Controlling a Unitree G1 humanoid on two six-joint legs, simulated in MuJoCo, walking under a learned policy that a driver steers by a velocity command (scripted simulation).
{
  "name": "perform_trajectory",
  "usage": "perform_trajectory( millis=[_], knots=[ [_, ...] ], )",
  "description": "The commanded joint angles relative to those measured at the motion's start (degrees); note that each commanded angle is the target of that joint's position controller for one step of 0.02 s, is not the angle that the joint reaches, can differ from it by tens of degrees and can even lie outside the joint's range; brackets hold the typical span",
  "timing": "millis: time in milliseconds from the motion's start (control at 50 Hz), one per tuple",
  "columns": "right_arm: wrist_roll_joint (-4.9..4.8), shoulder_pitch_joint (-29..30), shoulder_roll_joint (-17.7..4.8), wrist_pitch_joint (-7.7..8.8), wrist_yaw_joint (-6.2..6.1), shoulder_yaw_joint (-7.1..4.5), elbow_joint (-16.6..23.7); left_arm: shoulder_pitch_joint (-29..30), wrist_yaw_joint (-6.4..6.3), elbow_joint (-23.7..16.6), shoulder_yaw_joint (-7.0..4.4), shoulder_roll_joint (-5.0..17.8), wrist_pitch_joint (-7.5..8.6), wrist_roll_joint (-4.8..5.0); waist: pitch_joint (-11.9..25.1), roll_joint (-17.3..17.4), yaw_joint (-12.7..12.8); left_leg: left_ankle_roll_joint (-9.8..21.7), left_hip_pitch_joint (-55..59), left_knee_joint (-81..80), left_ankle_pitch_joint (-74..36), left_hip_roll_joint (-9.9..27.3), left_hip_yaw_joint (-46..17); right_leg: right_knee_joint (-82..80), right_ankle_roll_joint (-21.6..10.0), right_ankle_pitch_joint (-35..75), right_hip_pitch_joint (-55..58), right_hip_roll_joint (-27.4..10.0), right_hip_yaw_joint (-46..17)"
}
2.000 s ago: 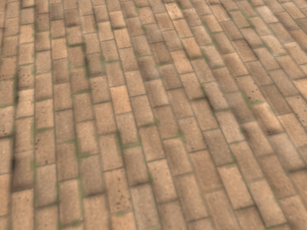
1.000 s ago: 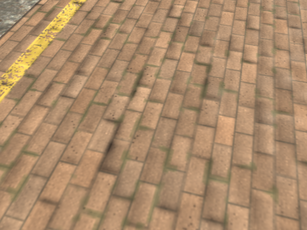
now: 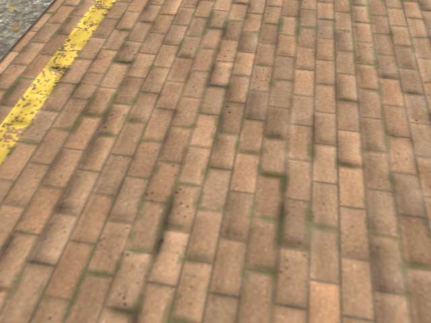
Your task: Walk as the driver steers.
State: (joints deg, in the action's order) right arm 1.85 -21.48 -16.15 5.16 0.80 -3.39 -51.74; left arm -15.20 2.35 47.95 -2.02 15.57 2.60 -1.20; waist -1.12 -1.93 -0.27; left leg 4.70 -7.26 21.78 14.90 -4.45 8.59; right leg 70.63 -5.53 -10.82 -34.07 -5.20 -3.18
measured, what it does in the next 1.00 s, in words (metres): walks ahead, turning right: right foot, then left foot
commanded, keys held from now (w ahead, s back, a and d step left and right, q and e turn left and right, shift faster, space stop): w+e+shift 0.68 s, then w+q+shift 0.32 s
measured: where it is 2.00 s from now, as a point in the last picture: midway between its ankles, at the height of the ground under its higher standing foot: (331, 139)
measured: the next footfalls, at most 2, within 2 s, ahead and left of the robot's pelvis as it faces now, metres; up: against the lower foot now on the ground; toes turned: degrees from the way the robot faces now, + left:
right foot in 0.26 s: +0.45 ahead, -0.07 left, +0.00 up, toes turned -15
left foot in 0.68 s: +0.91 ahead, -0.08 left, +0.00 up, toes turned -39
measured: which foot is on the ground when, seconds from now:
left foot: down 0.00-0.26, up 0.28-0.66, down 0.68-1.00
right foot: up 0.00-0.24, down 0.26-0.70, up 0.72-1.00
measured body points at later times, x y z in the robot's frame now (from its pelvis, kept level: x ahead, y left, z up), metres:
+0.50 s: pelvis +0.47 -0.07 +0.00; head +0.49 -0.07 +0.44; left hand +0.54 +0.22 -0.13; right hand +0.61 -0.36 -0.06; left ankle +0.65 +0.09 -0.66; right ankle +0.41 -0.06 -0.74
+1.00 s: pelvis +0.90 -0.23 +0.00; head +0.91 -0.26 +0.45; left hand +1.25 -0.24 -0.03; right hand +0.64 -0.39 -0.12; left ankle +0.88 -0.05 -0.74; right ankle +0.94 -0.42 -0.70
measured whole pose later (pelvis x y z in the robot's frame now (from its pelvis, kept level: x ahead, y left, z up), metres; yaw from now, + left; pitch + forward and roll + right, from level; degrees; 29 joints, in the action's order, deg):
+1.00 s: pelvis +0.90 -0.23 +0.00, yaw -33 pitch +3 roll +2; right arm 0.7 -35.0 -17.4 4.1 0.9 -3.8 -53.3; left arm 3.8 4.0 33.9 1.4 16.0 4.6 -2.7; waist 0.4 -0.4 -7.6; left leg 0.3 0.0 15.8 18.3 -2.4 -5.4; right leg 40.4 -1.2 -8.8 -35.7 -2.4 -2.4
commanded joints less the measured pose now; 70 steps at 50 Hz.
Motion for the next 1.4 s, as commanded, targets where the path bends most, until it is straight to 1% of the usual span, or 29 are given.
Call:
perform_trajectory(
  millis=[20, 160, 240, 260, 280, 300, 320, 360, 420, 480, 600, 640, 680, 700, 720, 740, 780, 840, 940, 1000, 1040, 1060, 1080, 1100, 1120, 1140, 1180, 1260, 1400],
  knots=[
    [-0.61, 2.1, -2.3, 2.69, 0.40, -0.02, 2.4, 2.4, 0.96, -3.7, 0.14, 1.1, -1.21, 0.14, -7.6, 4.2, 1.8, -0.3, -5.9, -19.1, -4.7, 13.8, -6.9, -3.3, 0.6, 7.8, -7.4, -2.4, 0.1],
    [-1.13, -3.8, -5.4, 3.47, -1.78, 0.73, -0.1, 15.1, 2.45, -8.2, 1.30, 1.4, -0.02, 0.47, -6.7, 4.1, 0.6, -4.7, 7.2, -16.6, -57.3, 13.4, 6.9, -29.4, -3.2, 21.7, 0.8, 4.9, 14.1],
    [0.66, 1.6, -12.2, -0.54, -4.36, -1.19, 2.8, -9.9, 1.16, -1.1, -1.61, 8.9, -0.69, 0.64, 8.3, 9.5, 14.2, -4.9, 12.3, 19.7, -85.2, 17.2, 5.7, -30.6, -7.2, 7.9, 25.9, 12.4, 13.9],
    [0.96, 5.1, -12.9, -1.34, -3.95, -1.66, 3.8, -21.3, 0.05, 2.1, -3.36, 11.4, -0.82, 0.64, 11.3, 7.6, 19.4, -3.8, 4.1, 40.1, -72.0, 15.9, 4.9, -34.9, -9.8, 3.2, 38.1, 10.8, 8.4],
    [1.01, 9.0, -8.0, -0.61, -2.34, -0.93, 4.8, -17.9, -1.21, 2.1, -5.00, 13.0, -1.72, 2.34, 6.6, -5.3, 16.2, -3.5, -12.9, 62.3, -10.6, 3.9, 3.1, -36.7, -10.7, 0.6, 44.3, 6.6, -0.3],
    [-0.60, 2.3, -2.1, 0.94, -1.60, 1.01, 11.6, -11.8, -0.95, 0.0, -5.84, 19.7, -2.17, -0.49, 12.4, -14.9, 4.8, -7.2, -38.3, 79.9, 14.7, -0.5, -6.3, -40.1, -24.1, 6.6, 59.0, -6.3, -30.9],
    [-0.32, 6.2, -3.9, 2.50, -1.64, 1.81, 13.3, -11.1, -1.42, -1.7, -6.21, 17.8, -2.22, -0.22, 16.5, -3.2, 8.1, -5.7, -44.8, 77.8, 10.8, 1.9, -14.7, -52.9, -26.1, -10.4, 60.4, -10.3, -44.3],
    [0.42, 10.4, -5.2, 3.19, -1.12, 1.83, 13.5, -7.9, -2.18, 0.0, -4.40, 9.9, -1.48, -0.12, 1.1, 8.8, 2.0, -4.7, -39.8, 61.4, 4.6, 7.9, -14.9, -59.4, -18.1, -12.8, 38.3, -6.7, -35.8],
    [3.07, 10.2, -4.0, -0.81, -0.76, 2.77, 13.5, -5.0, -2.56, -0.9, -3.30, 8.6, 1.16, 0.83, -3.8, 8.7, -2.7, -7.7, -29.8, 50.3, 5.8, 11.2, -13.3, -60.0, -15.4, -2.2, 19.3, 0.9, -24.0],
    [2.14, 20.5, -2.9, -1.52, 0.19, 3.76, 18.3, -6.2, -2.24, -1.4, -3.89, 10.6, 2.49, 1.00, -6.4, 5.3, 0.0, -9.4, -25.5, 33.1, -4.4, 11.2, -9.0, -62.3, -13.8, 7.2, 11.3, 5.7, -18.7],
    [-0.13, 28.4, -3.6, -0.83, 0.15, 4.01, 22.4, -11.1, -1.70, -0.6, -5.16, 12.3, 2.11, 1.63, -1.8, -0.9, 5.9, -6.6, -18.1, 10.2, -20.6, 5.7, -8.5, -56.5, -7.4, 28.2, 25.0, 4.9, -19.3],
    [-0.20, 21.5, -7.1, -0.53, -0.70, 2.54, 20.6, -9.1, -2.13, -1.3, -5.61, 14.3, 2.15, 1.37, 3.5, -1.2, 2.3, -5.6, -6.9, 7.3, -15.4, 2.8, -9.3, -47.2, -4.5, 41.0, 28.3, 5.0, -19.9],
    [-0.47, -0.3, -13.0, -0.06, -2.55, -0.30, 15.4, -2.9, -1.69, -2.8, -5.90, 16.2, 2.78, 0.51, 14.3, -1.1, -10.5, -4.2, 16.4, 9.9, -5.4, 6.1, -11.4, -22.4, -2.4, 39.3, 21.0, 7.4, -18.1],
    [1.24, -13.1, -16.2, 0.15, -3.66, -1.61, 12.6, -2.1, -1.95, -4.1, -3.52, 7.4, 3.55, -0.42, 21.2, 8.8, -13.4, -2.9, 27.7, 10.0, 13.9, 18.6, -23.1, -2.3, -2.8, 6.7, 12.7, 10.3, -13.0],
    [2.69, -6.1, -20.5, 0.00, -2.85, -2.48, 12.8, -12.3, -1.40, -7.0, -1.41, 1.8, 3.64, 2.78, 26.2, 29.8, -3.0, 4.7, 32.3, -5.9, 24.1, 30.8, -61.1, 9.7, -0.5, -17.0, -2.1, 15.7, -7.2],
    [1.79, 0.4, -13.9, -0.31, -1.88, -2.25, 13.6, -11.1, -2.00, -3.8, -1.11, 5.8, 2.72, 0.80, 17.5, 18.3, -2.9, 6.9, 25.6, -7.9, 33.0, 27.4, -61.7, 11.8, -1.6, -11.1, -8.0, 9.8, -6.3],
    [1.19, 2.8, -6.8, -0.45, -0.87, -0.87, 11.8, -0.4, -0.89, -5.6, -1.24, 7.3, 2.28, -1.10, 6.1, 3.6, -3.4, 7.2, 11.7, -6.9, 17.1, 21.2, -43.4, 6.7, -0.6, -5.8, -7.3, 6.7, -4.5],
    [-0.12, -2.7, -4.5, 0.49, -0.48, 0.08, 5.8, 5.8, 0.22, -10.2, 0.24, 3.9, 1.63, -2.95, 1.3, 7.5, -0.5, 7.5, 4.5, -7.9, 2.0, 16.3, -34.9, -1.3, 0.8, -10.3, -8.0, 3.8, -3.6],
    [-0.83, 1.4, -9.4, 0.79, -0.62, -1.76, 6.7, 15.4, 2.13, -16.4, 2.98, 3.3, 2.20, -1.75, -3.0, 6.7, 2.2, 6.6, -16.2, -16.6, -4.3, 11.3, -24.8, -29.5, 4.9, 2.0, 10.0, 2.8, 2.3],
    [-1.92, -0.6, -12.3, 1.00, 0.64, -2.63, 6.6, 12.3, 1.34, -14.5, 1.68, 6.5, 1.91, -0.72, -1.6, 5.6, 3.2, 5.4, -17.3, -15.5, -14.0, 13.6, -24.6, -33.6, 4.9, 7.1, 24.3, 4.9, 3.9],
    [-2.03, -4.7, -12.6, 0.57, 0.88, -2.73, 4.7, 4.2, -0.70, -11.1, 0.21, 8.5, 2.45, -2.21, 3.8, 1.4, 6.1, 2.1, -10.5, 5.3, -34.6, 8.6, -20.0, -39.7, 3.9, 5.5, 33.3, 7.8, 5.3],
    [-2.53, -5.0, -11.9, 0.58, 0.84, -2.73, 4.8, -1.6, -1.98, -10.6, -0.65, 10.4, 3.11, -3.39, 7.9, 2.1, 9.0, 0.1, -16.1, 20.1, -30.8, 5.4, -19.2, -40.3, 2.8, 5.4, 42.6, 2.6, 1.4],
    [-2.76, -5.8, -4.4, 0.53, 0.17, -1.10, 6.9, -9.7, -3.23, -10.9, -1.63, 14.8, 3.34, -4.72, 16.1, -7.1, 9.8, -1.5, -23.9, 39.7, 5.6, 1.9, -15.1, -41.4, 0.4, 8.3, 52.7, -16.6, -16.1],
    [-4.21, -11.0, -3.7, -0.74, -1.27, -0.89, 9.0, -9.5, -3.34, -11.7, -2.46, 17.3, 2.24, -3.83, 23.2, -13.4, 6.5, -2.2, -30.3, 54.5, 17.4, -0.4, -11.5, -46.0, -4.8, 18.7, 53.3, -27.8, -35.3],
    [-2.42, -7.6, -6.8, -2.01, -1.92, -1.62, 8.3, -5.3, -3.08, -11.8, -1.70, 12.1, 1.92, -2.05, 16.3, -4.9, 4.8, -2.0, -33.7, 56.7, 12.8, 3.8, -12.2, -45.0, -5.3, 27.0, 47.6, -23.5, -29.5],
    [-5.07, -4.5, -3.9, -1.47, -2.54, -0.93, 10.3, -0.9, -3.03, -12.7, -1.21, 8.5, 2.41, 1.90, 10.1, -10.5, 4.9, -4.9, -39.5, 58.3, 12.1, 6.0, -13.8, -45.2, -6.7, 35.9, 46.4, -19.4, -19.9],
    [-4.59, -2.1, -5.9, -2.53, -2.52, -2.13, 10.5, 3.9, -2.98, -11.7, -0.90, 4.9, 2.41, 1.22, 6.6, -6.4, 1.2, -6.2, -37.4, 54.8, 8.3, 9.5, -12.7, -46.9, -5.1, 36.8, 38.1, -14.2, -8.5],
    [-3.61, 3.9, -0.9, -4.58, -1.03, -1.07, 15.3, 11.9, -3.97, -10.8, -1.89, 4.8, 2.51, 1.29, -1.4, -4.9, -2.5, -7.6, -33.4, 38.1, 2.7, 11.2, -9.9, -54.0, -4.0, 35.8, 24.7, -13.0, 3.4],
    [-2.73, 2.2, -7.5, -5.90, 2.65, -3.55, 15.4, 13.2, -4.87, -9.2, -4.59, 11.5, 1.51, 4.77, 6.0, -2.7, -5.6, -0.3, -9.4, 15.7, -12.8, 2.6, -2.0, -39.6, 1.3, 44.1, 27.2, -9.2, 15.0]
  ],
)
Velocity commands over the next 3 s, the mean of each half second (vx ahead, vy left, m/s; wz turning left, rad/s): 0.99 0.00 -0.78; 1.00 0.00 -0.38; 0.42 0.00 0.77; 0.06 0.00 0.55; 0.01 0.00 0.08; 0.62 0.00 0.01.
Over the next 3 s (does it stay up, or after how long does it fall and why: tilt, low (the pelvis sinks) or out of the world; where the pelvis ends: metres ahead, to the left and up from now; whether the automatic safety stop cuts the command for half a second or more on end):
stays up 1.45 -0.50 0.01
